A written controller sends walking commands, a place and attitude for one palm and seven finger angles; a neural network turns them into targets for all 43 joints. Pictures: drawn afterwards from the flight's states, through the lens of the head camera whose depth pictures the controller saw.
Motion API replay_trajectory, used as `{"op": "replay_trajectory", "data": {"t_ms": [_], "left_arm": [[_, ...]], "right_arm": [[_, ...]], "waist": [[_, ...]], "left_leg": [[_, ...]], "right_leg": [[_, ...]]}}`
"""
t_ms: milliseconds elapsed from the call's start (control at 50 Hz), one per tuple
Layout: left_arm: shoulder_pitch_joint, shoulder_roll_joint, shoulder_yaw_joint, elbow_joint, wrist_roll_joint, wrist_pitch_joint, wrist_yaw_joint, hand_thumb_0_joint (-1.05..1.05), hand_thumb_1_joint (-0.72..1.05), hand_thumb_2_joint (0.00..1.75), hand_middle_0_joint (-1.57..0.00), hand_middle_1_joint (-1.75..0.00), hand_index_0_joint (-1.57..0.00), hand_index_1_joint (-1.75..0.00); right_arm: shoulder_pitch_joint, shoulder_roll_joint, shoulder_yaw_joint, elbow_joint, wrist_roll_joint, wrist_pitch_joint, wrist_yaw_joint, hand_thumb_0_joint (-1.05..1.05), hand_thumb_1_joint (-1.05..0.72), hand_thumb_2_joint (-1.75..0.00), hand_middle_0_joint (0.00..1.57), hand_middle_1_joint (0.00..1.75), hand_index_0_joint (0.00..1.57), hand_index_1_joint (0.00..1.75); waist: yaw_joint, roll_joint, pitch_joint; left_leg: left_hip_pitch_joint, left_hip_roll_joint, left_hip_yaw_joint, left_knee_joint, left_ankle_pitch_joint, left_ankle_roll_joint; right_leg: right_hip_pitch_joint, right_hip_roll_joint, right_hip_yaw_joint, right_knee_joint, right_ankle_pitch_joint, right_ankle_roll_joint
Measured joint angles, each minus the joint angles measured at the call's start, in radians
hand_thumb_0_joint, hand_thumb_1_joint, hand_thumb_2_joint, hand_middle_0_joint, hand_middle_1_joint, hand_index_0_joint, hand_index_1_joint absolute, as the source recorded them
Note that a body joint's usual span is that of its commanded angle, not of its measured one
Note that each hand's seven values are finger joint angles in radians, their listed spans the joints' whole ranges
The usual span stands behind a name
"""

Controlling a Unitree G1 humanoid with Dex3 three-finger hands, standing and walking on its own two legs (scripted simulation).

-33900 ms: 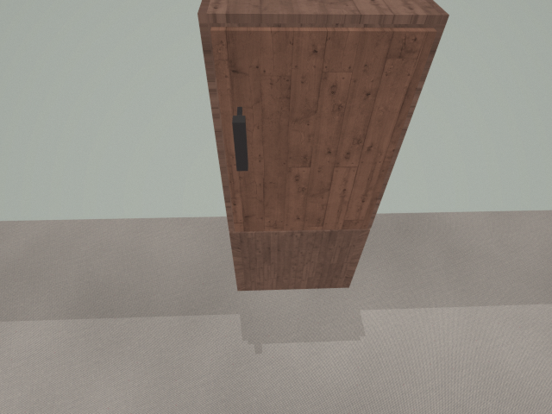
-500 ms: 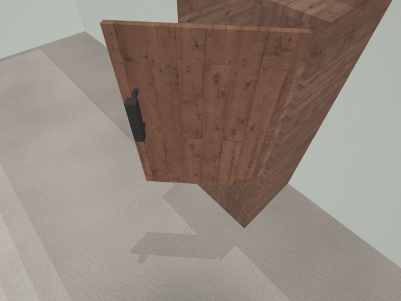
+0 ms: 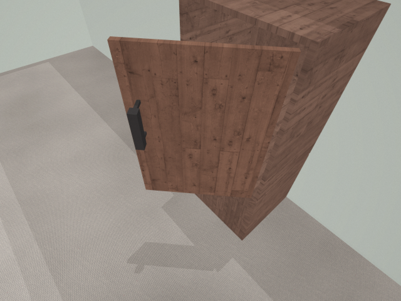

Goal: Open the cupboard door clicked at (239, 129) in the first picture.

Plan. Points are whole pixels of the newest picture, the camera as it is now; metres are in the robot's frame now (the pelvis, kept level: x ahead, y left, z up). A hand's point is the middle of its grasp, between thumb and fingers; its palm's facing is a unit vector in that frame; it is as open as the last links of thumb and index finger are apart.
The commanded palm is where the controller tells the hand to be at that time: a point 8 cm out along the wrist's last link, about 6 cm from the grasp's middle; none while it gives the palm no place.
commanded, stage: come to a stop and stand still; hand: left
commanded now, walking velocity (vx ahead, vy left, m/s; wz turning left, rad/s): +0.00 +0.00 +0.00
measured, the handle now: (139, 124) +0.54 +0.20 +0.02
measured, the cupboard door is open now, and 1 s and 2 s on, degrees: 44 44 44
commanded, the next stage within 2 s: look again from close up in 0.36 s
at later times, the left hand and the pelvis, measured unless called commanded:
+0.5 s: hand out of the picture -0.02 +0.19 -0.18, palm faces +0.04 -0.98 -0.18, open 7.4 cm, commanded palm none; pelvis -0.01 +0.02 +0.00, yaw +1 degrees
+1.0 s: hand out of the picture -0.03 +0.18 -0.18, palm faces +0.03 -0.99 -0.15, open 7.4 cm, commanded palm none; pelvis -0.01 +0.03 +0.00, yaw +0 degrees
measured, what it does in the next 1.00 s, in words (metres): stands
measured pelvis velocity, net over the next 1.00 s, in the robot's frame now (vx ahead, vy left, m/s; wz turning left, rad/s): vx -0.01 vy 0.03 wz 0.01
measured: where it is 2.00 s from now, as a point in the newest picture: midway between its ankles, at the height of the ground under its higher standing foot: outside the picture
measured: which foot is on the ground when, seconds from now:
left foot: down 0.00-1.00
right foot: down 0.00-1.00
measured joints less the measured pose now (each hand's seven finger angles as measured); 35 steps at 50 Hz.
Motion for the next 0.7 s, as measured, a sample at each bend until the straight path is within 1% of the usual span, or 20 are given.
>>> {"op": "replay_trajectory", "data": {"t_ms": [20, 60, 120, 240, 360, 520, 700], "left_arm": [[0.005, -0.010, -0.006, 0.004, 0.003, -0.009, 0.006, 0.01, 0.92, 0.90, -0.20, -0.30, -0.20, -0.30], [0.019, -0.024, -0.015, 0.009, 0.002, -0.018, 0.009, 0.01, 0.92, 0.90, -0.20, -0.30, -0.20, -0.30], [0.038, -0.031, -0.018, 0.018, 0.002, -0.010, 0.005, 0.01, 0.91, 0.90, -0.20, -0.30, -0.20, -0.30], [0.046, -0.021, -0.009, -0.003, 0.006, 0.000, 0.000, 0.01, 0.91, 0.90, -0.20, -0.30, -0.20, -0.30], [0.040, -0.002, -0.001, -0.026, 0.007, -0.001, 0.000, 0.01, 0.91, 0.90, -0.20, -0.30, -0.20, -0.30], [0.030, 0.008, -0.001, -0.032, 0.003, -0.005, -0.002, 0.01, 0.91, 0.90, -0.20, -0.30, -0.20, -0.30], [0.017, 0.000, -0.007, -0.017, 0.002, -0.003, -0.001, 0.01, 0.91, 0.90, -0.20, -0.30, -0.20, -0.30]], "right_arm": [[-0.005, -0.009, 0.002, -0.010, 0.000, 0.003, 0.001, 0.01, -0.92, -0.90, 0.20, 0.30, 0.20, 0.30], [-0.008, -0.022, -0.002, -0.036, 0.000, -0.003, 0.000, 0.01, -0.92, -0.90, 0.20, 0.30, 0.20, 0.30], [0.002, -0.031, -0.008, -0.060, 0.000, -0.011, -0.001, 0.01, -0.92, -0.90, 0.20, 0.30, 0.20, 0.30], [0.017, -0.033, -0.010, -0.082, -0.008, -0.001, 0.003, 0.01, -0.92, -0.90, 0.20, 0.30, 0.20, 0.30], [0.029, -0.030, -0.007, -0.082, -0.007, -0.003, 0.006, 0.01, -0.92, -0.90, 0.20, 0.30, 0.20, 0.30], [0.030, -0.022, 0.000, -0.065, -0.004, -0.011, 0.007, 0.00, -0.91, -0.90, 0.20, 0.30, 0.20, 0.30], [0.020, -0.013, 0.004, -0.036, 0.001, -0.016, 0.006, 0.00, -0.91, -0.90, 0.20, 0.30, 0.20, 0.30]], "waist": [[0.000, 0.012, 0.010], [-0.010, 0.023, 0.023], [-0.020, 0.022, 0.013], [-0.012, 0.013, -0.023], [-0.008, 0.003, -0.040], [-0.008, -0.006, -0.034], [-0.006, -0.013, -0.020]], "left_leg": [[-0.015, 0.007, -0.002, 0.029, -0.012, 0.000], [-0.029, 0.007, -0.002, 0.062, -0.027, 0.004], [-0.027, -0.006, -0.003, 0.077, -0.034, 0.014], [-0.043, -0.024, -0.002, 0.080, -0.029, 0.026], [-0.049, -0.033, -0.001, 0.063, -0.016, 0.032], [-0.040, -0.036, 0.002, 0.042, -0.006, 0.037], [-0.018, -0.040, 0.007, 0.021, -0.001, 0.041]], "right_leg": [[-0.005, 0.006, -0.002, 0.006, 0.001, 0.001], [-0.017, 0.003, -0.002, 0.034, -0.006, 0.002], [-0.022, -0.011, -0.003, 0.069, -0.028, 0.007], [-0.046, -0.031, -0.002, 0.097, -0.037, 0.016], [-0.056, -0.039, -0.001, 0.089, -0.028, 0.022], [-0.047, -0.040, 0.002, 0.064, -0.014, 0.027], [-0.026, -0.042, 0.008, 0.042, -0.005, 0.034]]}}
